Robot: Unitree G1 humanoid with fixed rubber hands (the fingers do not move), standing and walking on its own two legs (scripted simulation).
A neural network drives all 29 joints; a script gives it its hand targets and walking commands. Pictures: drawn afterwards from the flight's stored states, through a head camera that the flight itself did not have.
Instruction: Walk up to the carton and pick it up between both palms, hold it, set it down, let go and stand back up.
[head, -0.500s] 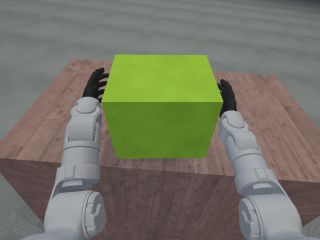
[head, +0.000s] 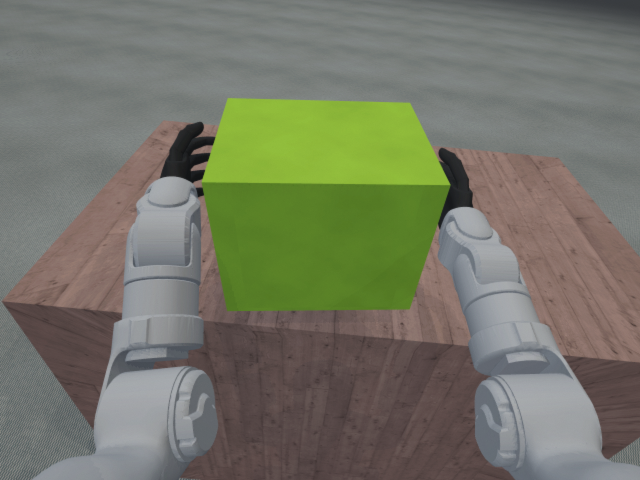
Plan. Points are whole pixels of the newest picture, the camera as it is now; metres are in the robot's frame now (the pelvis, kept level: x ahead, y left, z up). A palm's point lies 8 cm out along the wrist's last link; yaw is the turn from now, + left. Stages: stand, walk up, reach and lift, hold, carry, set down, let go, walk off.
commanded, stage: reach and lift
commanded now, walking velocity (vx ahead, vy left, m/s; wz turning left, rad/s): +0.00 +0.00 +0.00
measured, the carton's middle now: (320, 205) +0.42 -0.01 +0.18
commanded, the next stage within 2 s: hold in 0.98 s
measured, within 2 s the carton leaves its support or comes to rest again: neither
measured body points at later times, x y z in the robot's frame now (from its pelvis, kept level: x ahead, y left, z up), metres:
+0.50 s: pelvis +0.02 +0.00 +0.00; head -0.04 +0.02 +0.45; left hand +0.41 +0.17 +0.24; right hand +0.40 -0.17 +0.22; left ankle +0.02 +0.12 -0.75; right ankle +0.02 -0.13 -0.75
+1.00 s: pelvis +0.01 -0.01 +0.00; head -0.06 +0.01 +0.44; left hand +0.40 +0.17 +0.26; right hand +0.40 -0.17 +0.25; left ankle +0.02 +0.12 -0.75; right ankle +0.02 -0.13 -0.75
